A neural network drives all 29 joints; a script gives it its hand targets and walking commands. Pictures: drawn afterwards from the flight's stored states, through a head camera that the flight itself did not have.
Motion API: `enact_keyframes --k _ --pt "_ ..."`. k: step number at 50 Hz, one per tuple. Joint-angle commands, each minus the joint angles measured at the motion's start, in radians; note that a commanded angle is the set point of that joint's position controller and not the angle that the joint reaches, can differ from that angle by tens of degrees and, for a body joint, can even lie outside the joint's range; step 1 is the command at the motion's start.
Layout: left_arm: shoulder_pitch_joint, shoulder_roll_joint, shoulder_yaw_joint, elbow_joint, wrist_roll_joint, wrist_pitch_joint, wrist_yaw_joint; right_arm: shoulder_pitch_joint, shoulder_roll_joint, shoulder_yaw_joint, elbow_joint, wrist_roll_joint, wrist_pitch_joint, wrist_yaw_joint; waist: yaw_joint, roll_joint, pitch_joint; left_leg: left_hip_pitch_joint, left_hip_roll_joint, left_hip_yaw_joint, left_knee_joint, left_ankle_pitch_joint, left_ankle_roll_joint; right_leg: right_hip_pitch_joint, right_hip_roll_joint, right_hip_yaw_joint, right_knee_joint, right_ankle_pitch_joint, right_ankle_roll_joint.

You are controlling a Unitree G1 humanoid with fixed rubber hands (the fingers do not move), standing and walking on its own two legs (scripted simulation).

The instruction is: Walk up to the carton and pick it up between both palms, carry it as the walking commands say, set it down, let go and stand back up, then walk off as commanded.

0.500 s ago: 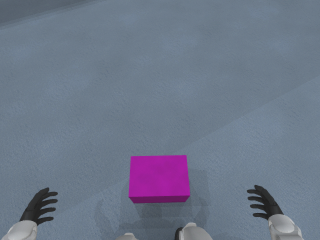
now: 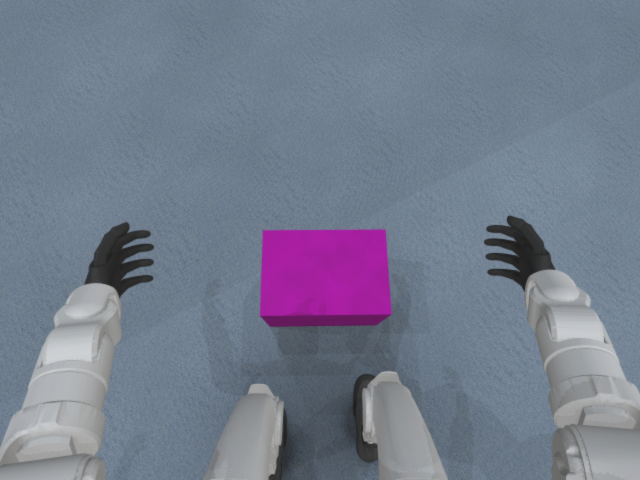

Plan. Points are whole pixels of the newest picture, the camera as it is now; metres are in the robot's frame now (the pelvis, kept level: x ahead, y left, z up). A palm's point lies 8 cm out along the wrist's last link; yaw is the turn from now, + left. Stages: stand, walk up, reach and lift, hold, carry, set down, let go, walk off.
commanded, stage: reach and lift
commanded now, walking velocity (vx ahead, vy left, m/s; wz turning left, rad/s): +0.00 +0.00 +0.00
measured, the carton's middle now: (323, 281) +0.47 -0.01 -0.58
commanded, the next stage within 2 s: none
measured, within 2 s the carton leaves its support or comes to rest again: neither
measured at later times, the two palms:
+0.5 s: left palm (157, 212) +0.47 +0.25 -0.14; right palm (477, 206) +0.50 -0.24 -0.15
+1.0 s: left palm (189, 241) +0.47 +0.24 -0.27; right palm (451, 234) +0.49 -0.24 -0.27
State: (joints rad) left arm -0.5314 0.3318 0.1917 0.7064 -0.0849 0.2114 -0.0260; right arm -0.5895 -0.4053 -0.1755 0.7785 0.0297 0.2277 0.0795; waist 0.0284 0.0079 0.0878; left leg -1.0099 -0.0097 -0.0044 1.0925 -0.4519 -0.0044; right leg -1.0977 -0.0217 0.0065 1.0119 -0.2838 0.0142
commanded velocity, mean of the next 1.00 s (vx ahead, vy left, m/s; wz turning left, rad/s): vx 0.00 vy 0.00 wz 0.00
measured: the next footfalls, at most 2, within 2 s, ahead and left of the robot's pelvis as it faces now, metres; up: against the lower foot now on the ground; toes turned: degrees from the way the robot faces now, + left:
none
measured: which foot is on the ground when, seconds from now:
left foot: down 0.00-1.00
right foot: down 0.00-1.00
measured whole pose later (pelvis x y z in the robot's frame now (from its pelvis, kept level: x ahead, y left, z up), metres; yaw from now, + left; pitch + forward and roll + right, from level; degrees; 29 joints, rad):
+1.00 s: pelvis -0.02 -0.01 -0.15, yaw +3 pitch +48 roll +1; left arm -1.09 0.35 0.26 0.86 -0.09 0.16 -0.03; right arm -1.11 -0.41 -0.34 0.92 0.06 0.14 0.05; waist 0.00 0.00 -0.04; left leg -1.91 -0.05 -0.03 1.63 -0.55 -0.03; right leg -2.00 -0.02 0.03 1.55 -0.39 0.02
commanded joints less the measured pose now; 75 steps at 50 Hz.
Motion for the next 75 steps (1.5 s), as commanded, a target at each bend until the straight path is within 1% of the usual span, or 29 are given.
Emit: enact_keyframes --k 1,4,7,9,11,13,17,21,24,26,30,33,38,42,49,54,64,75 --pt "-0.259 0.148 0.04 -0.078 -0.007 -0.003 0.006 -0.268 -0.186 -0.052 -0.055 0.003 -0.014 0.008 -0.016 -0.001 -0.634 0.012 -0.01 0.021 -0.19 0.121 -0.058 0.439 0.056 -0.027 -0.028 0.037 -0.009" --pt "-0.361 0.163 0.055 -0.051 -0.009 0.003 0.004 -0.373 -0.192 -0.069 -0.035 0.002 -0.012 0.009 -0.014 -0.016 -0.694 -0.053 -0.013 0.025 -0.172 0.092 -0.052 0.423 0.054 -0.029 -0.006 0.034 -0.009" --pt "-0.444 0.177 0.077 -0.012 -0.008 0.0 -0.001 -0.468 -0.187 -0.081 -0.015 0.003 -0.015 0.008 0.004 -0.022 -0.758 -0.12 -0.02 0.033 -0.152 0.084 -0.045 0.41 0.052 -0.029 0.019 0.044 -0.008" --pt "-0.488 0.184 0.092 0.014 -0.007 -0.007 -0.007 -0.517 -0.182 -0.089 -0.002 0.004 -0.019 0.006 0.014 -0.029 -0.802 -0.164 -0.025 0.039 -0.137 0.092 -0.042 0.409 0.052 -0.027 0.034 0.066 -0.008" --pt "-0.532 0.191 0.105 0.033 -0.005 -0.018 -0.015 -0.558 -0.176 -0.101 0.008 0.0 -0.024 0.002 0.015 -0.037 -0.851 -0.204 -0.031 0.045 -0.121 0.11 -0.038 0.419 0.052 -0.022 0.049 0.104 -0.007" --pt "-0.577 0.199 0.113 0.041 -0.004 -0.03 -0.025 -0.594 -0.171 -0.114 0.01 -0.004 -0.03 -0.003 0.011 -0.044 -0.911 -0.239 -0.037 0.05 -0.103 0.14 -0.034 0.44 0.05 -0.014 0.065 0.159 -0.007" --pt "-0.615 0.215 0.128 0.039 0.004 -0.058 -0.039 -0.61 -0.148 -0.138 0.0 -0.013 -0.049 -0.021 -0.006 -0.063 -1.058 -0.303 -0.055 0.057 -0.062 0.231 -0.026 0.516 0.041 0.01 0.108 0.337 -0.005" --pt "-0.643 0.213 0.137 0.039 0.014 -0.083 -0.05 -0.627 -0.112 -0.158 -0.025 -0.015 -0.071 -0.037 -0.018 -0.06 -1.137 -0.375 -0.065 0.057 -0.035 0.301 -0.022 0.542 0.032 0.033 0.142 0.476 -0.003" --pt "-0.616 0.203 0.14 0.048 0.022 -0.096 -0.056 -0.595 -0.091 -0.175 -0.033 -0.029 -0.082 -0.041 -0.028 -0.053 -1.156 -0.418 -0.068 0.055 -0.021 0.342 -0.023 0.537 0.031 0.041 0.159 0.546 -0.003" --pt "-0.599 0.197 0.144 0.051 0.027 -0.103 -0.059 -0.575 -0.079 -0.183 -0.04 -0.038 -0.088 -0.04 -0.029 -0.045 -1.144 -0.442 -0.068 0.053 -0.012 0.359 -0.025 0.504 0.031 0.042 0.169 0.56 -0.003" --pt "-0.589 0.193 0.147 0.035 0.029 -0.112 -0.061 -0.564 -0.073 -0.191 -0.068 -0.039 -0.099 -0.031 -0.025 -0.04 -1.127 -0.469 -0.065 0.047 0.015 0.374 -0.03 0.42 0.032 0.035 0.196 0.542 -0.003" --pt "-0.602 0.183 0.136 0.029 0.021 -0.11 -0.059 -0.571 -0.083 -0.196 -0.063 -0.032 -0.103 -0.021 -0.027 -0.034 -1.101 -0.479 -0.06 0.041 0.045 0.359 -0.036 0.321 0.034 0.019 0.225 0.479 -0.004" --pt "-0.662 0.146 0.104 0.057 0.009 -0.097 -0.047 -0.614 -0.104 -0.198 0.01 -0.011 -0.108 -0.008 -0.032 -0.013 -1.038 -0.517 -0.05 0.034 0.135 0.287 -0.047 0.077 0.042 -0.014 0.309 0.311 -0.005" --pt "-0.706 0.145 0.093 0.073 0.006 -0.083 -0.028 -0.66 -0.133 -0.195 0.055 0.008 -0.109 -0.009 -0.03 -0.01 -1.065 -0.545 -0.048 0.04 0.229 0.237 -0.051 -0.032 0.048 -0.03 0.396 0.233 -0.003" --pt "-0.769 0.191 0.092 0.038 -0.01 -0.07 0.001 -0.721 -0.184 -0.173 0.037 0.043 -0.1 -0.032 -0.023 -0.019 -1.191 -0.577 -0.049 0.058 0.381 0.215 -0.045 -0.095 0.048 -0.037 0.533 0.207 -0.001" --pt "-0.815 0.208 0.075 0.026 -0.038 -0.064 0.011 -0.762 -0.202 -0.145 0.022 0.071 -0.094 -0.047 -0.026 -0.023 -1.207 -0.622 -0.045 0.066 0.47 0.175 -0.039 -0.157 0.04 -0.037 0.611 0.169 -0.002" --pt "-0.888 0.225 0.057 0.109 -0.063 -0.072 0.014 -0.841 -0.198 -0.105 0.08 0.103 -0.103 -0.073 -0.029 -0.039 -1.097 -0.761 -0.031 0.071 0.613 0.067 -0.023 -0.274 0.018 -0.031 0.754 0.079 0.0" --pt "-0.938 0.242 0.024 0.173 -0.088 -0.115 0.042 -0.887 -0.201 -0.07 0.14 0.134 -0.15 -0.106 -0.035 -0.041 -1.031 -0.819 -0.018 0.06 0.758 0.064 -0.021 -0.314 -0.007 -0.016 0.907 0.103 0.004"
